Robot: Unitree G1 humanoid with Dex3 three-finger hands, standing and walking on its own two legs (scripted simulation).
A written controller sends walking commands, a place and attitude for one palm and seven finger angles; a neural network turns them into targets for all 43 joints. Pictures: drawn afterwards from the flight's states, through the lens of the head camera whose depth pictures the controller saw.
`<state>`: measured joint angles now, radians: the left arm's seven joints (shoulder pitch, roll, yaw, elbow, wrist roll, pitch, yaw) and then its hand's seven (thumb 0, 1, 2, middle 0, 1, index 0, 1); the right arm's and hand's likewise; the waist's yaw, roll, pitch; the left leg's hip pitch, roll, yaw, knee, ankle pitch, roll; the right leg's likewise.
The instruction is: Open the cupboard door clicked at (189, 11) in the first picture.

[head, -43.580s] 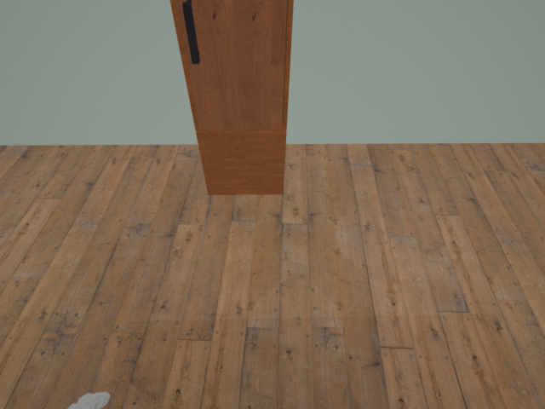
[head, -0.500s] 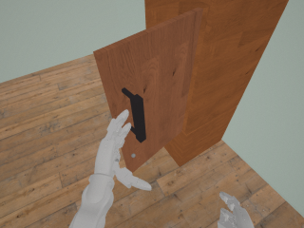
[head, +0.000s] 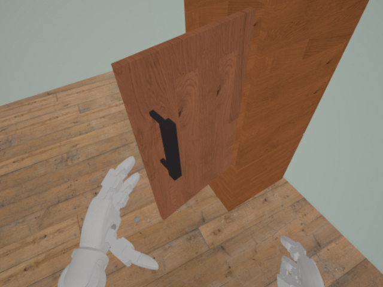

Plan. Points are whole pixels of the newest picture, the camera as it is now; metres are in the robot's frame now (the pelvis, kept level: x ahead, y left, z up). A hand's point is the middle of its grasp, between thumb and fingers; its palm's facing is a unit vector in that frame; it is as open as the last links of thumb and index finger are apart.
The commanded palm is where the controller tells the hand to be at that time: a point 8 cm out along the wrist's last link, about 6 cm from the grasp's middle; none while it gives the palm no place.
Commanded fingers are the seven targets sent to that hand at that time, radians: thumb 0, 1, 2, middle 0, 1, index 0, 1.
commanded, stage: draw the hand back to the body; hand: left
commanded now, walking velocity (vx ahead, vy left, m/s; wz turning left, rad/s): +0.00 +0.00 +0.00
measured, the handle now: (165, 147) +0.39 +0.08 +0.08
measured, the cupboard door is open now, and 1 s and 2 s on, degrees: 100 100 100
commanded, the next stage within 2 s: step back with the hand held close in 1.66 s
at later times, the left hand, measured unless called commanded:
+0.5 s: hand (99, 222) +0.20 +0.16 +0.12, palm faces -0.03 -1.00 -0.08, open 16.3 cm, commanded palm +0.18 +0.22 +0.13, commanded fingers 0.00 -0.43 0.33 -0.15 -0.30 -0.15 -0.30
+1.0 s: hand (32, 204) +0.21 +0.25 +0.16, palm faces +0.30 -0.88 -0.36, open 12.5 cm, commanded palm +0.16 +0.30 +0.18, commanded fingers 0.00 0.44 0.70 -0.18 -0.30 -0.18 -0.30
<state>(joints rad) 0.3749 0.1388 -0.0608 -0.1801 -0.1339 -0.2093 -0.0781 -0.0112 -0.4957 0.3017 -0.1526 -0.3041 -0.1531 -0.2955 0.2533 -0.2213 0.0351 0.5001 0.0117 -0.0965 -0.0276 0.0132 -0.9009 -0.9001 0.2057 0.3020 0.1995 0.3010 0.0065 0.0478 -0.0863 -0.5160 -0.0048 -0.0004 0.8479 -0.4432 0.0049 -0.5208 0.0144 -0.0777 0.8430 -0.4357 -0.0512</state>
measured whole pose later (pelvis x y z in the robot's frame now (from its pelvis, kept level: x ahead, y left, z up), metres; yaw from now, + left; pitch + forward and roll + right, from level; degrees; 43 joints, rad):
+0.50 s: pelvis -0.01 +0.01 +0.01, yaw +0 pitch +3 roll -1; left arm 0.42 0.22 0.08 -0.28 -0.24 -0.12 -0.18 -0.01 -0.50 0.30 -0.15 -0.30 -0.15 -0.30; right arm 0.26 -0.24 0.05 0.52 0.04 -0.17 -0.07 0.01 -0.90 -0.90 0.21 0.30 0.20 0.30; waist 0.02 0.06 -0.08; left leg -0.44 0.00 -0.01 0.79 -0.41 0.01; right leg -0.43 0.02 -0.08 0.76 -0.40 -0.04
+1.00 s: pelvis +0.01 +0.03 +0.04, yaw -1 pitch -3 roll -1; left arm 0.48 0.30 0.18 -0.38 -0.03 -0.09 0.11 0.00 0.12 0.56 -0.18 -0.31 -0.18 -0.30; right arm 0.21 -0.22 0.05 0.62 0.00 -0.13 -0.08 0.01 -0.90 -0.90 0.21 0.30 0.20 0.30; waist 0.05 0.06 0.01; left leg -0.13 -0.03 0.03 0.47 -0.29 0.05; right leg -0.13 0.00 -0.04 0.44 -0.26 0.00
